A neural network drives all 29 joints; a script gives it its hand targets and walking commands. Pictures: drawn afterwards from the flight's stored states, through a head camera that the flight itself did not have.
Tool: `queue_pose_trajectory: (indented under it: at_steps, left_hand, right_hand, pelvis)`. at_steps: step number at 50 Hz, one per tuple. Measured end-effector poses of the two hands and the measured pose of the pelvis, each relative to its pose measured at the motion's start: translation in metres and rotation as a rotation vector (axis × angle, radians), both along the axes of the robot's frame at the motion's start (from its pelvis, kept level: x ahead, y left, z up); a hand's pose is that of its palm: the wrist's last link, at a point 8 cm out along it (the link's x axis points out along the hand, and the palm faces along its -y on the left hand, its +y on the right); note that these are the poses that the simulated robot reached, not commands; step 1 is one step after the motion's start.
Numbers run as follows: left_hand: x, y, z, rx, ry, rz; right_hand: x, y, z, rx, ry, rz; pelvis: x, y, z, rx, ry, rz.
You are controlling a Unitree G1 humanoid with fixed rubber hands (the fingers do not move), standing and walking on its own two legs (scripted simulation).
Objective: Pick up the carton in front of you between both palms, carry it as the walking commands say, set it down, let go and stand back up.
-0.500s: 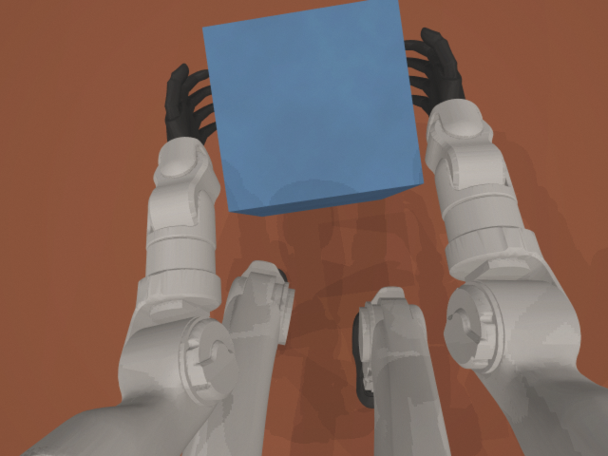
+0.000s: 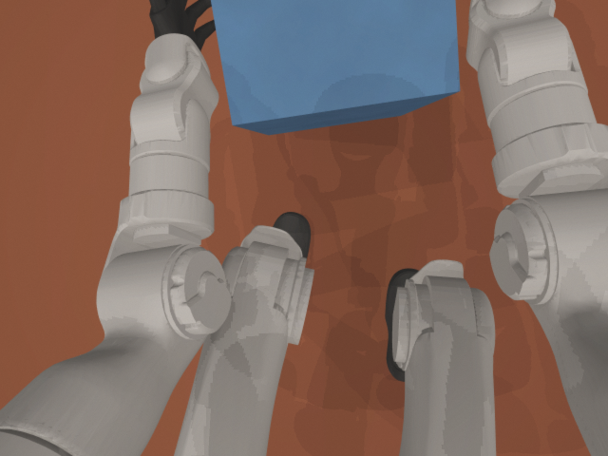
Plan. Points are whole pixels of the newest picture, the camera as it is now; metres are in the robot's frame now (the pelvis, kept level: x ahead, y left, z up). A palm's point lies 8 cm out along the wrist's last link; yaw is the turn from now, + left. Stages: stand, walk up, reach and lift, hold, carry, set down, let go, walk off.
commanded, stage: set down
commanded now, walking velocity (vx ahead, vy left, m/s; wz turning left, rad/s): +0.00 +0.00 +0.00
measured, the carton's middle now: (327, 33) +0.54 +0.09 -0.25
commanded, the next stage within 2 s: none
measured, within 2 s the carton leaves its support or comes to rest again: rests again in 0.80 s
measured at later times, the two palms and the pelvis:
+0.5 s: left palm (190, 56) +0.48 +0.22 -0.17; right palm out of the picture +0.57 -0.07 -0.19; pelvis +0.00 -0.01 -0.02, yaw +1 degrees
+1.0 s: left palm (183, 60) +0.48 +0.24 -0.19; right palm out of the picture +0.57 -0.06 -0.20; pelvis +0.00 -0.01 -0.02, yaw +2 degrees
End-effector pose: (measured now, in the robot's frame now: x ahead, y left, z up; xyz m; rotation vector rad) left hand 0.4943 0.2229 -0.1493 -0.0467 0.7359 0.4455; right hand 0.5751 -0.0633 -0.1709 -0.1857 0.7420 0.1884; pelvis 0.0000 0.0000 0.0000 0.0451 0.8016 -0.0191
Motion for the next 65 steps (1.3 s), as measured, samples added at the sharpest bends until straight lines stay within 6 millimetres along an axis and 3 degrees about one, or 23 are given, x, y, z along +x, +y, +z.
queue_pose_trajectory:
  at_steps: [7, 21, 56, 59, 65]
  left_hand:
    - [-0.001, 0.000, -0.012, -0.009, 0.026, -0.006]
    - [-0.010, -0.005, -0.018, -0.032, 0.034, -0.031]
    - [-0.018, 0.015, -0.039, -0.007, 0.082, -0.049]
    - [-0.022, 0.014, -0.045, -0.003, 0.087, -0.054]
    - [-0.025, 0.021, -0.059, -0.015, 0.099, -0.021]
  right_hand:
    - [0.002, -0.001, -0.019, 0.000, 0.026, 0.026]
    - [-0.005, -0.007, -0.017, -0.014, 0.030, 0.029]
    - [-0.009, 0.003, -0.029, 0.091, 0.000, 0.104]
    - [-0.012, -0.006, -0.040, 0.052, 0.006, 0.102]
    - [-0.004, -0.049, -0.057, -0.028, 0.005, 0.024]
  pelvis:
    - [0.010, -0.003, -0.009, 0.017, 0.017, -0.001]
    - [0.001, -0.011, -0.017, 0.032, -0.030, -0.015]
    - [-0.003, -0.007, -0.028, 0.044, -0.126, 0.000]
    - [-0.004, -0.007, -0.030, 0.048, -0.146, -0.002]
    - [-0.003, -0.005, -0.031, 0.046, -0.152, 0.001]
